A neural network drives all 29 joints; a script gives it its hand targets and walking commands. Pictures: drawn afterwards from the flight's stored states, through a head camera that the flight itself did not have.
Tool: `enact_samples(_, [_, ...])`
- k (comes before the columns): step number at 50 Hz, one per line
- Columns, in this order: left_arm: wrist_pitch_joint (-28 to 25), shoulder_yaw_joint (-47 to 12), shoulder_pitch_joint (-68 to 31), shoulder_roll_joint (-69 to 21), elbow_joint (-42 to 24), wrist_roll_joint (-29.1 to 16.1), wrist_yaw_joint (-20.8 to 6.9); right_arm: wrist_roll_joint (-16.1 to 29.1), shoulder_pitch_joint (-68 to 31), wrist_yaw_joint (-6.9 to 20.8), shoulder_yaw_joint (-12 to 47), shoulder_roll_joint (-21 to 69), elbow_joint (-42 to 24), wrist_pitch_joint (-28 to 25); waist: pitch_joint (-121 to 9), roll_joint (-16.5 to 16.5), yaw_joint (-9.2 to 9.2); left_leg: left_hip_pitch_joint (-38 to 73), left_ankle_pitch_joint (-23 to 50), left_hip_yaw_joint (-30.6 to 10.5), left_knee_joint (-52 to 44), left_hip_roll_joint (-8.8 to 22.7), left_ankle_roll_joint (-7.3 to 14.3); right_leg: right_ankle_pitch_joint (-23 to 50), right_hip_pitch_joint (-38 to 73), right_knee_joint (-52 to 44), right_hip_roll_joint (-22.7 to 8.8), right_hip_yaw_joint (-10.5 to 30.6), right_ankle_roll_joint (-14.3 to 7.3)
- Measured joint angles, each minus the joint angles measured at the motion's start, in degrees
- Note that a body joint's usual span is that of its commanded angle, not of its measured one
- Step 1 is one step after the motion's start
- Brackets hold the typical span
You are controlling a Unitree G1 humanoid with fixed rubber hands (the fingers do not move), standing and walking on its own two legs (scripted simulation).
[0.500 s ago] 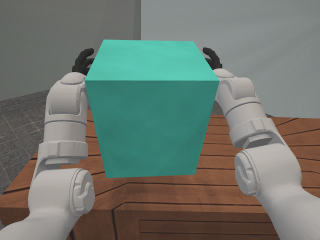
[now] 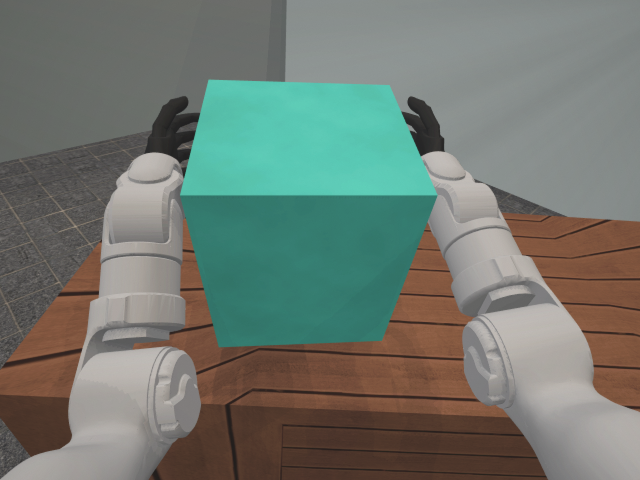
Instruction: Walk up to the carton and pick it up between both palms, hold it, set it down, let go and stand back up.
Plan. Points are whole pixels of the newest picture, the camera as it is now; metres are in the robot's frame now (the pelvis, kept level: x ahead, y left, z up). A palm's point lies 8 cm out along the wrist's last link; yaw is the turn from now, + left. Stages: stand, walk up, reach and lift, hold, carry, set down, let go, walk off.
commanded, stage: set down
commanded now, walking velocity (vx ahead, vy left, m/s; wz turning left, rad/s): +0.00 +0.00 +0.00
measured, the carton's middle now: (301, 219) +0.37 +0.00 +0.21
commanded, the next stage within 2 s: none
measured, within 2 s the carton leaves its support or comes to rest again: neither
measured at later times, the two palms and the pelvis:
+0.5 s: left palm (177, 202) +0.38 +0.14 +0.23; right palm (421, 179) +0.40 -0.16 +0.25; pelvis +0.00 +0.00 +0.00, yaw +0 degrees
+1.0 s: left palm (189, 224) +0.38 +0.13 +0.20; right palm (421, 203) +0.41 -0.17 +0.21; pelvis +0.00 -0.01 +0.00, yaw +0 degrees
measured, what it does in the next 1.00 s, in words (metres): stands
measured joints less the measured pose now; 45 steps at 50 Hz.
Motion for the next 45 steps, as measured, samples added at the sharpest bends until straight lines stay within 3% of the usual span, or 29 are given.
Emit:
enact_samples(9, [-0.25,0.0,2.54,-1.91,-1.97,0.0,1.59,0.0,1.48,1.09,-0.45,-0.02,0.15,-1.52,0.52,0.22,0.52,0.31,0.0,0.0,0.0,0.04,0.0,0.01,0.31,0.0,0.04,0.0,0.0])
enact_samples(20, [-0.3,0.0,3.88,-3.74,-1.97,0.55,2.6,-1.87,1.65,4.36,-4.22,0.0,1.75,-4.69,1.79,0.71,1.43,0.34,0.0,0.0,-0.07,0.2,0.0,0.01,0.29,0.0,0.2,0.0,0.0])
enact_samples(28, [-1.4,0.0,6.3,-5.64,-2.76,0.58,4.12,-2.01,3.62,4.68,-3.68,0.0,1.77,-6.58,2.21,1.04,1.91,0.37,-0.01,0.0,-0.09,0.3,-0.14,-0.01,0.29,0.0,0.29,0.0,0.0])
enact_samples(38, [-1.6,0.0,6.93,-6.76,-2.8,0.84,5.0,-4.78,4.22,8.64,-6.98,0.02,4.15,-8.38,2.9,1.25,2.04,0.37,-0.01,0.0,-0.17,0.4,-0.14,-0.01,0.25,0.0,0.39,0.0,0.0])
enact_samples(45, [-3.04,0.0,8.26,-7.96,-2.81,0.84,5.95,-6.05,5.53,9.7,-7.67,0.04,4.17,-9.69,3.11,1.45,2.65,0.37,-0.01,0.0,-0.43,0.44,-0.17,-0.14,0.13,0.0,0.42,0.0,0.0])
